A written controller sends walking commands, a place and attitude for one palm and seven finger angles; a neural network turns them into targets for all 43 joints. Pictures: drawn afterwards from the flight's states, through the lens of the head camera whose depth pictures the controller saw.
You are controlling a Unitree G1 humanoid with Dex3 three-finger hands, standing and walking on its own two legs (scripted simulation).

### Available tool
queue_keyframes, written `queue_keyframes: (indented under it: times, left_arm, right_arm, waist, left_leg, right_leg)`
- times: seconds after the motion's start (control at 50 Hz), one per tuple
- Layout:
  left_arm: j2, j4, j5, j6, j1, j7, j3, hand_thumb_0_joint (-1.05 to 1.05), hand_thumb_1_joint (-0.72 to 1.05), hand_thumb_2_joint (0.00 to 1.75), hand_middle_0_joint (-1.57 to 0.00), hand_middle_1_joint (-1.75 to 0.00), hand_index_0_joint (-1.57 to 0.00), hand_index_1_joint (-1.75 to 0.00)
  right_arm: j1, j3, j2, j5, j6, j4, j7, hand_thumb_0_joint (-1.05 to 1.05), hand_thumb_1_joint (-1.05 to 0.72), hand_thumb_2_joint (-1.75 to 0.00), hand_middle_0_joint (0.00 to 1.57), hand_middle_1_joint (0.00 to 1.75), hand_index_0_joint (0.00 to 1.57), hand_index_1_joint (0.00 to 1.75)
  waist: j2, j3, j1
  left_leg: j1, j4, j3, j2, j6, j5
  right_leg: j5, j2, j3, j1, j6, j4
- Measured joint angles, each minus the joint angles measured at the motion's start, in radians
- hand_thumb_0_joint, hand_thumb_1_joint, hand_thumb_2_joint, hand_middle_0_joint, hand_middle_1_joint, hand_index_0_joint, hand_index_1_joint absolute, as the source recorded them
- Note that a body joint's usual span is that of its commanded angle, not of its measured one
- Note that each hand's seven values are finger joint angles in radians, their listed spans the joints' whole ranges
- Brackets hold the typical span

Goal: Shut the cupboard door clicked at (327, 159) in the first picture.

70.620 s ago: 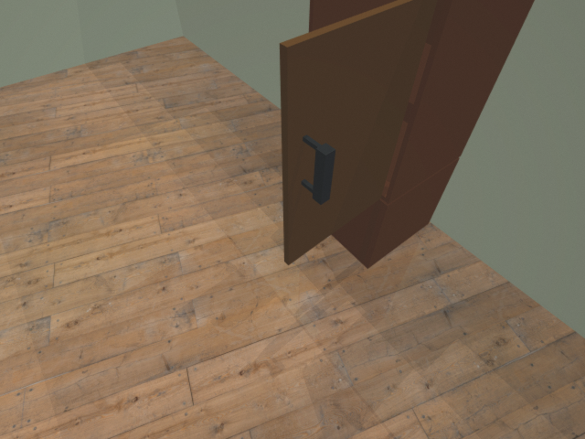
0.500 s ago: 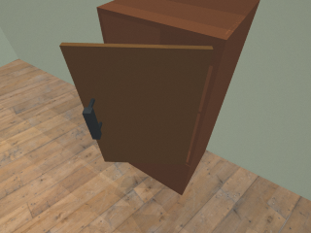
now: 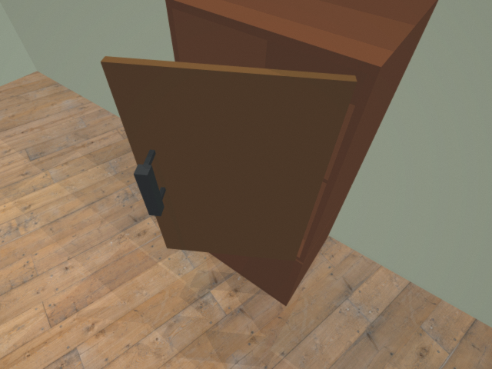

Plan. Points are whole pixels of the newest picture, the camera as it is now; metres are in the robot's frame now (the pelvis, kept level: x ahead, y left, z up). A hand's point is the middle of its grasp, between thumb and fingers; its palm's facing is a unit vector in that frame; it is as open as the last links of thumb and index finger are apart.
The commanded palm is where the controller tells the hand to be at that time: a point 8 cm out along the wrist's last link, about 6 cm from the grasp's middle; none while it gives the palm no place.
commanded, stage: look again from close up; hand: left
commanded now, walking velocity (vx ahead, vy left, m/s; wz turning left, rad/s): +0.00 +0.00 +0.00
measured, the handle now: (153, 183) +0.45 +0.23 +0.00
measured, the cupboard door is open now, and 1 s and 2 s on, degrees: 30 30 30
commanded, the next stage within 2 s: raise the hand and make a fist in 0.52 s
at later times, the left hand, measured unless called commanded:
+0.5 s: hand out of the picture +0.01 +0.26 -0.18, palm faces -0.03 -0.98 -0.21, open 7.4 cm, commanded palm none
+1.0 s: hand out of the picture +0.12 +0.24 -0.07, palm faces -0.03 -1.00 -0.01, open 6.4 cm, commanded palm +0.09 +0.30 -0.06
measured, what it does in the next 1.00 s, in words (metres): lowers itself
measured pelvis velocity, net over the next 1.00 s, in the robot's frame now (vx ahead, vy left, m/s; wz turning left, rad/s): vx -0.07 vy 0.04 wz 0.03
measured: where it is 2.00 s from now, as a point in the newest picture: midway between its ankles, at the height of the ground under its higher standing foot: outside the picture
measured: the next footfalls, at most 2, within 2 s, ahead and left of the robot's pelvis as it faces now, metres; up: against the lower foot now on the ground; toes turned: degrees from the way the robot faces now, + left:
none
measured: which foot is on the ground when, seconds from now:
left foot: down 0.00-1.00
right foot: down 0.00-1.00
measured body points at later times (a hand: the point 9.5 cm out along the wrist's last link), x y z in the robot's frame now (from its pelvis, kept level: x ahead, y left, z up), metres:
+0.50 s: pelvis -0.03 +0.07 -0.01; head -0.02 +0.08 +0.44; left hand +0.01 +0.31 -0.16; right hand +0.00 -0.16 -0.16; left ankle -0.01 +0.16 -0.74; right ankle -0.05 -0.09 -0.74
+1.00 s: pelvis -0.07 +0.04 -0.08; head -0.03 +0.07 +0.37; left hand +0.12 +0.29 -0.07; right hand +0.15 -0.20 -0.12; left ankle -0.01 +0.16 -0.74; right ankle -0.04 -0.08 -0.74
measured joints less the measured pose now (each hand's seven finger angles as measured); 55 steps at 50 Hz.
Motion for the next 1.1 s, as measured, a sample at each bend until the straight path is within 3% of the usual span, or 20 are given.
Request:
queue_keyframes:
  times: [0.08,0.16,0.22,0.44,0.64,0.66,0.68,0.74,0.8,0.86,0.9,0.94,0.98,1.02,1.1]
  left_arm:
    - [0.004,-0.004,0.003,-0.011,-0.008,0.010,-0.001,0.00,0.91,0.89,-0.20,-0.30,-0.20,-0.29]
    - [-0.006,-0.036,0.005,-0.039,0.001,0.028,-0.010,0.00,0.91,0.89,-0.20,-0.30,-0.20,-0.29]
    - [0.009,-0.048,0.003,-0.027,-0.002,0.028,-0.013,0.00,0.91,0.89,-0.20,-0.30,-0.20,-0.29]
    - [0.072,-0.105,0.006,0.004,-0.055,0.014,-0.009,0.00,0.91,0.89,-0.20,-0.30,-0.20,-0.29]
    - [0.080,-0.098,0.008,0.008,-0.039,0.013,-0.017,0.00,0.91,0.89,-0.19,-0.30,-0.20,-0.29]
    - [0.075,-0.265,-0.011,0.079,0.008,-0.002,0.043,0.01,0.91,0.89,-0.20,-0.30,-0.20,-0.29]
    - [0.086,-0.468,-0.042,0.101,0.067,0.005,0.057,0.01,0.91,0.89,-0.20,-0.30,-0.21,-0.30]
    - [0.122,-0.875,-0.122,0.016,0.151,0.051,0.051,0.02,0.91,0.89,-0.21,-0.31,-0.21,-0.31]
    - [0.097,-1.008,-0.151,-0.102,0.077,0.037,0.061,0.02,0.91,0.89,-0.23,-0.34,-0.23,-0.33]
    - [0.072,-0.980,-0.193,-0.303,-0.003,-0.067,0.111,0.01,0.91,0.89,-0.26,-0.38,-0.27,-0.37]
    - [0.075,-0.943,-0.226,-0.442,-0.023,-0.179,0.139,0.01,0.91,0.89,-0.29,-0.41,-0.30,-0.40]
    - [0.087,-0.907,-0.250,-0.542,-0.018,-0.296,0.157,0.00,0.91,0.89,-0.32,-0.44,-0.33,-0.43]
    - [0.102,-0.896,-0.264,-0.569,0.017,-0.378,0.169,0.00,0.91,0.89,-0.36,-0.48,-0.36,-0.47]
    - [0.114,-0.914,-0.282,-0.544,0.072,-0.413,0.179,0.01,0.90,0.89,-0.39,-0.51,-0.40,-0.51]
    - [0.131,-1.049,-0.318,-0.501,0.182,-0.390,0.198,0.02,0.90,0.89,-0.47,-0.59,-0.47,-0.59]
  right_arm:
    - [0.006,0.002,-0.002,0.002,0.000,-0.002,0.004,0.00,-0.94,-0.90,0.20,0.30,0.20,0.30]
    - [-0.005,-0.006,-0.025,0.006,-0.007,-0.063,0.014,0.00,-0.93,-0.90,0.19,0.30,0.20,0.30]
    - [0.004,-0.008,-0.024,0.005,-0.017,-0.086,0.016,0.00,-0.92,-0.90,0.19,0.30,0.20,0.30]
    - [0.037,0.005,-0.020,-0.004,-0.009,-0.101,0.030,0.00,-0.94,-0.90,0.20,0.30,0.20,0.30]
    - [0.060,0.017,-0.019,0.000,-0.008,-0.094,0.040,0.00,-0.92,-0.90,0.20,0.30,0.20,0.30]
    - [0.068,0.022,-0.019,0.004,-0.029,-0.128,0.029,0.00,-0.92,-0.90,0.20,0.30,0.20,0.30]
    - [0.091,0.031,-0.019,0.024,-0.078,-0.173,0.007,0.00,-0.92,-0.90,0.20,0.30,0.20,0.30]
    - [0.136,0.036,-0.027,0.048,-0.227,-0.245,-0.015,0.01,-0.92,-0.90,0.20,0.30,0.20,0.30]
    - [0.118,0.019,-0.065,0.046,-0.302,-0.324,0.004,0.01,-0.91,-0.90,0.20,0.30,0.20,0.30]
    - [0.046,-0.001,-0.086,0.032,-0.322,-0.403,0.028,0.01,-0.91,-0.90,0.20,0.30,0.20,0.30]
    - [0.003,-0.016,-0.082,0.024,-0.324,-0.458,0.046,0.01,-0.91,-0.90,0.20,0.30,0.20,0.30]
    - [-0.024,-0.027,-0.084,0.023,-0.320,-0.517,0.061,0.01,-0.91,-0.90,0.20,0.30,0.20,0.30]
    - [-0.038,-0.036,-0.094,0.027,-0.313,-0.573,0.066,0.01,-0.91,-0.90,0.20,0.30,0.20,0.30]
    - [-0.044,-0.041,-0.110,0.031,-0.304,-0.616,0.061,0.01,-0.91,-0.90,0.20,0.30,0.20,0.30]
    - [-0.051,-0.039,-0.130,0.033,-0.302,-0.645,0.029,0.01,-0.91,-0.90,0.20,0.30,0.20,0.30]
  waist:
    - [0.004,-0.004,-0.001]
    - [0.036,0.016,-0.016]
    - [0.033,0.007,-0.030]
    - [0.006,-0.014,-0.023]
    - [0.003,-0.007,-0.020]
    - [0.000,0.012,-0.028]
    - [-0.007,0.021,-0.027]
    - [-0.022,-0.021,-0.019]
    - [0.015,-0.074,-0.049]
    - [0.033,-0.126,-0.066]
    - [0.012,-0.149,-0.061]
    - [-0.014,-0.157,-0.050]
    - [-0.035,-0.160,-0.035]
    - [-0.041,-0.159,-0.016]
    - [-0.016,-0.155,0.025]
  left_leg:
    - [-0.022,0.030,0.005,0.001,0.008,-0.004]
    - [-0.063,0.110,0.007,-0.003,0.050,-0.048]
    - [-0.061,0.120,0.012,-0.026,0.042,-0.066]
    - [-0.067,0.118,0.039,-0.082,0.102,-0.046]
    - [-0.078,0.086,0.047,-0.104,0.124,-0.014]
    - [-0.091,0.110,0.042,-0.102,0.123,-0.021]
    - [-0.109,0.137,0.037,-0.102,0.121,-0.030]
    - [-0.143,0.168,0.028,-0.115,0.112,-0.040]
    - [-0.226,0.242,-0.006,-0.123,0.111,-0.055]
    - [-0.368,0.355,-0.008,-0.107,0.102,-0.087]
    - [-0.473,0.447,-0.002,-0.093,0.095,-0.116]
    - [-0.568,0.542,-0.005,-0.079,0.092,-0.148]
    - [-0.650,0.629,-0.016,-0.069,0.084,-0.180]
    - [-0.714,0.702,-0.035,-0.062,0.072,-0.208]
    - [-0.789,0.801,-0.086,-0.053,0.055,-0.251]
  right_leg:
    - [0.003,-0.001,0.001,-0.006,0.007,-0.005]
    - [0.001,-0.002,0.022,-0.040,0.020,0.037]
    - [-0.028,-0.027,0.028,-0.056,0.037,0.086]
    - [-0.011,-0.084,0.052,-0.071,0.079,0.098]
    - [0.019,-0.104,0.058,-0.083,0.091,0.068]
    - [0.015,-0.103,0.052,-0.092,0.087,0.090]
    - [0.002,-0.103,0.047,-0.118,0.069,0.138]
    - [-0.025,-0.103,0.044,-0.181,0.036,0.227]
    - [-0.064,-0.099,0.031,-0.230,0.045,0.257]
    - [-0.086,-0.088,0.035,-0.374,0.054,0.369]
    - [-0.116,-0.078,0.045,-0.487,0.057,0.471]
    - [-0.151,-0.068,0.045,-0.584,0.053,0.570]
    - [-0.187,-0.060,0.038,-0.663,0.047,0.658]
    - [-0.218,-0.053,0.022,-0.718,0.036,0.726]
    - [-0.263,-0.042,-0.024,-0.765,0.016,0.799]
